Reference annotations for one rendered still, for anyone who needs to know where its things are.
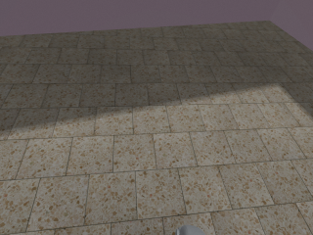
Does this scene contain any robot right thigh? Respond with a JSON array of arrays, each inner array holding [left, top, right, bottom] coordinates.
[[175, 224, 205, 235]]

